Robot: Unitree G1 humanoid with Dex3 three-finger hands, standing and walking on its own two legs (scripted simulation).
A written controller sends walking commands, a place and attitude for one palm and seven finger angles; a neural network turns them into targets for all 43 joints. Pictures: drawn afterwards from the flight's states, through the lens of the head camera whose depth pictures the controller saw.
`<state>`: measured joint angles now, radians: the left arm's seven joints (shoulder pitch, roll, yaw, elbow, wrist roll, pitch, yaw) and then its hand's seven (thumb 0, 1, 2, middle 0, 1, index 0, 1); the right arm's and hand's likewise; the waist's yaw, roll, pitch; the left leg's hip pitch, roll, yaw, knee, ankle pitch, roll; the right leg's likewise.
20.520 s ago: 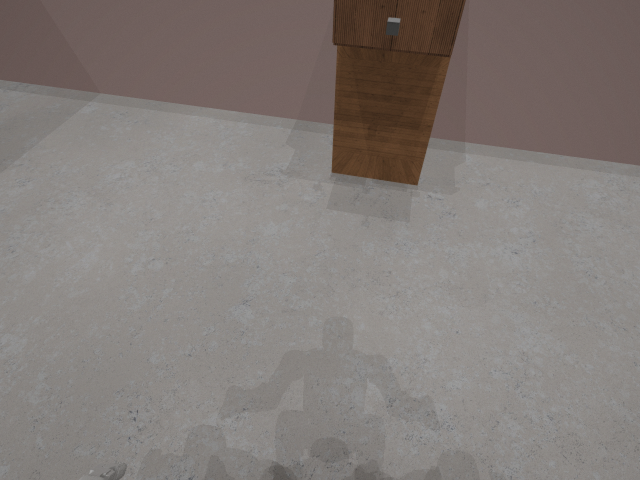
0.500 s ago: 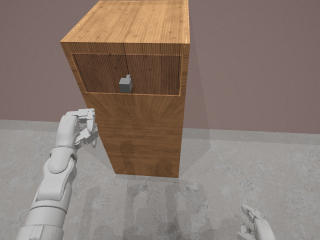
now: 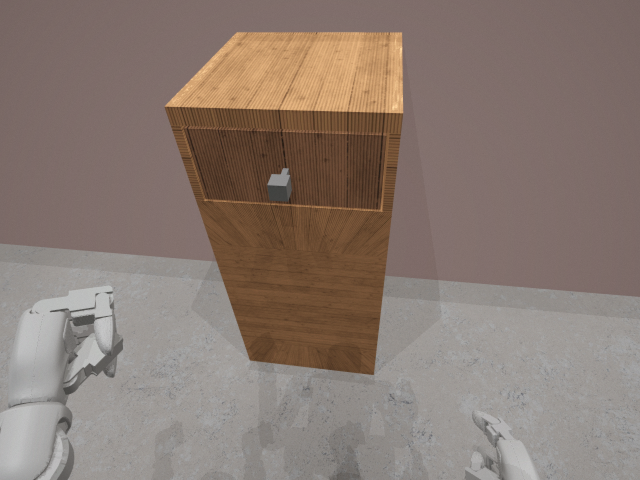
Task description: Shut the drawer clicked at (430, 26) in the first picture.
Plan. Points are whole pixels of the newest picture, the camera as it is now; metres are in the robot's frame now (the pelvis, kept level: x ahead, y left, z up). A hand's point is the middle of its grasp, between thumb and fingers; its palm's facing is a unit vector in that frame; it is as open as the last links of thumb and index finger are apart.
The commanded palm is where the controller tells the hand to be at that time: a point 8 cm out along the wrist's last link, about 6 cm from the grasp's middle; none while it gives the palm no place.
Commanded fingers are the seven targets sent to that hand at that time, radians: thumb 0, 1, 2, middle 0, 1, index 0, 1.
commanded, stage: draw the hand back to the body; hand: left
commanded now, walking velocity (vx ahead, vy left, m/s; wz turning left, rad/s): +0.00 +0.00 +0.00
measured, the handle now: (282, 181) +0.63 +0.15 +0.04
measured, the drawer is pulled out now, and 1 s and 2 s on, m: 0.00 0.00 0.00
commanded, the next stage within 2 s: step back with the hand held close in 0.26 s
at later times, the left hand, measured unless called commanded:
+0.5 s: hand (77, 350) +0.18 +0.25 +0.16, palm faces +0.39 -0.82 -0.42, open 3.2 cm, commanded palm +0.13 +0.29 +0.17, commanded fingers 0.00 0.90 0.90 -1.40 -1.60 -1.40 -1.60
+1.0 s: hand (36, 414) +0.13 +0.26 +0.15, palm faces +0.33 -0.81 -0.49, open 3.2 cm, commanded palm +0.07 +0.31 +0.17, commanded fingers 0.00 0.90 0.90 -1.40 -1.60 -1.40 -1.60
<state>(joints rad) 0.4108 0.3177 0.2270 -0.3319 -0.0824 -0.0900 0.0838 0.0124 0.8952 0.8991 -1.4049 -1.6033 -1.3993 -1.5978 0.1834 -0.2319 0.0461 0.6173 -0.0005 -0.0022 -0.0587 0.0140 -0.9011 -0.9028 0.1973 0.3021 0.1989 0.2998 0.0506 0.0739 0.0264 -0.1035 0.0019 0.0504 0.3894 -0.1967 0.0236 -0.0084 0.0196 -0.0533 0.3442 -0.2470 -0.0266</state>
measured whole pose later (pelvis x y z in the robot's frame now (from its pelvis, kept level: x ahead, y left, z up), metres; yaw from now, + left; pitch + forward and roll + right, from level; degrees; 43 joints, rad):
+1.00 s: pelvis -0.06 +0.02 -0.01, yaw +1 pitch +0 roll -2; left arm 0.64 0.40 0.36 -0.57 -0.06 -0.22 0.13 0.01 0.89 0.90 -1.41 -1.60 -1.40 -1.60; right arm 0.19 -0.23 0.00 0.54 0.01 0.01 -0.08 0.01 -0.90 -0.90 0.20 0.30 0.20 0.30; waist 0.00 0.05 0.04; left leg -0.37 0.00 0.04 0.51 -0.15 0.06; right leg -0.27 0.01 -0.07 0.47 -0.20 0.00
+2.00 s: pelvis -0.23 +0.02 -0.01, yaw -4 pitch +2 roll -1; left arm 0.68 0.44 0.37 -0.64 -0.07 -0.24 0.12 0.01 0.89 0.90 -1.41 -1.60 -1.40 -1.60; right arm 0.21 -0.19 0.01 0.64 -0.01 -0.05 -0.06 0.01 -0.90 -0.90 0.20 0.30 0.20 0.30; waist 0.00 -0.02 -0.02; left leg -0.48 0.00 0.02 0.66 -0.24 -0.01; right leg -0.16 0.02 0.00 0.47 -0.35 -0.01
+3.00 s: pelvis -0.27 +0.02 -0.02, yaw +1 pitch -2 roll -1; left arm 0.28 0.23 0.00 0.88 0.03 0.06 0.00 0.01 0.91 0.90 -1.10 -1.30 -1.09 -1.29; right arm 0.19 -0.27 -0.01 0.92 -0.03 0.02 -0.01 0.01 -0.90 -0.90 0.20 0.30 0.20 0.30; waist -0.02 -0.03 0.06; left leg -0.37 -0.04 -0.05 0.60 -0.19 0.03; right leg -0.17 0.02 -0.05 0.59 -0.38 -0.02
